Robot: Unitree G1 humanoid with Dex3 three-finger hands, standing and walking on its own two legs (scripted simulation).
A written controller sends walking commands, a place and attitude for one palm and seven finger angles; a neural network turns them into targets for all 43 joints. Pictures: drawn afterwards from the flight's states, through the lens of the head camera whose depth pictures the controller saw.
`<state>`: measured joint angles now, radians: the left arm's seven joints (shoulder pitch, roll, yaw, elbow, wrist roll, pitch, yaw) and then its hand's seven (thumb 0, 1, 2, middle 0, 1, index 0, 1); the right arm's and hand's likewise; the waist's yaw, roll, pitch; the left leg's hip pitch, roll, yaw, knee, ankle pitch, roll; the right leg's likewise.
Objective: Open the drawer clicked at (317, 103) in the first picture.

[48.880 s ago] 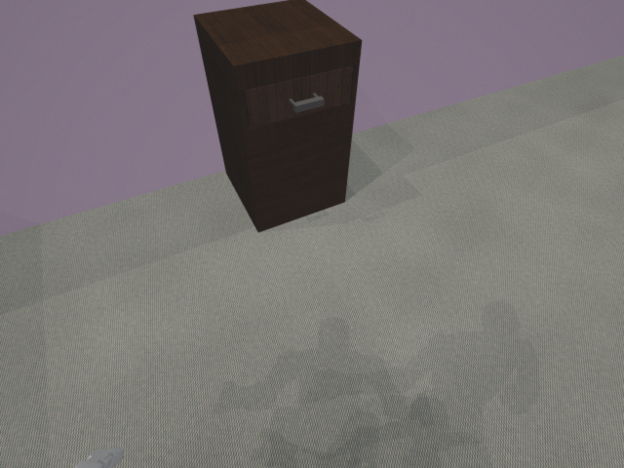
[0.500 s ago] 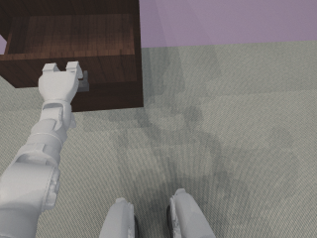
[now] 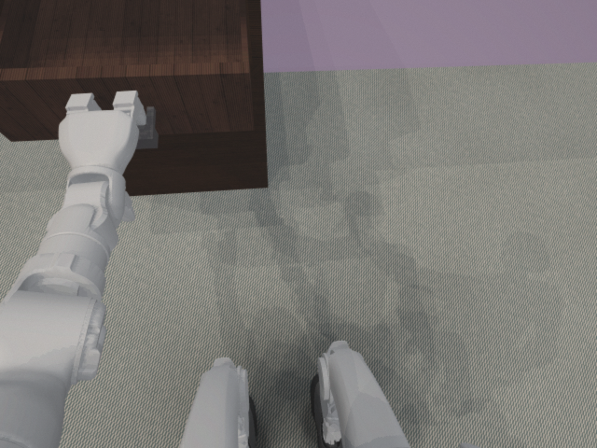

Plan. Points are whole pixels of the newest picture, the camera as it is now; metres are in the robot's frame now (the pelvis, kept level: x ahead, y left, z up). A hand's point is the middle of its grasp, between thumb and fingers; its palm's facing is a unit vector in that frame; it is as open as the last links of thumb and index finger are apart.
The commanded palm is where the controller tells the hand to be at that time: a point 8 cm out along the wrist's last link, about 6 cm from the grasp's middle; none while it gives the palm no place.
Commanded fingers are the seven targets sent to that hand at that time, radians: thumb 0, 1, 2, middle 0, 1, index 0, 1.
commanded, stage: lower the fingers behind the handle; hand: left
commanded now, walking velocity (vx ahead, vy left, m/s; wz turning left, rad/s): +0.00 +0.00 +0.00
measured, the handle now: (119, 126) +0.57 +0.22 -0.04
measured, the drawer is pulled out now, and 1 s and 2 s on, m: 0.15 0.16 0.17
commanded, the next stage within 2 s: lift the fingers back up to retry in 0.56 s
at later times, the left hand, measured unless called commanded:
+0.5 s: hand (118, 161) +0.51 +0.22 -0.04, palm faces -0.03 +0.02 -1.00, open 13.9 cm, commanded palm +0.49 +0.21 -0.01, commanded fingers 0.00 -0.50 0.30 -0.30 -1.20 -0.30 -1.20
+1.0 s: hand (116, 165) +0.50 +0.22 -0.03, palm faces -0.11 -0.01 -0.99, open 14.0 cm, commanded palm +0.50 +0.21 +0.04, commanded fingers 0.00 -0.50 0.30 -0.30 -1.20 -0.30 -1.20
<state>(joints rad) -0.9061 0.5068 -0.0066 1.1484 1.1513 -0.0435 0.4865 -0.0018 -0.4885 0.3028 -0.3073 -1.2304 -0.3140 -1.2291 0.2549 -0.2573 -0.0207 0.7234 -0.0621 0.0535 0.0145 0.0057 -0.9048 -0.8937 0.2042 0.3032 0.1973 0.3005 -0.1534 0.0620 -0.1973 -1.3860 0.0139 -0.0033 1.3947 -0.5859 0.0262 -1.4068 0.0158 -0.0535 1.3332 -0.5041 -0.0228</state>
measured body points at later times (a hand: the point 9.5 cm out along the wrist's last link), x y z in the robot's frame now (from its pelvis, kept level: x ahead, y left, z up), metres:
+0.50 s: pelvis -0.02 +0.00 -0.02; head +0.16 +0.01 +0.39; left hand +0.51 +0.21 +0.02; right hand +0.01 -0.27 -0.15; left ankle +0.02 +0.11 -0.59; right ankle +0.05 -0.11 -0.59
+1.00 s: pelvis +0.00 +0.01 +0.01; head +0.18 +0.00 +0.42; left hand +0.50 +0.22 +0.02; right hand +0.01 -0.26 -0.12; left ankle +0.02 +0.11 -0.59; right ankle +0.05 -0.11 -0.59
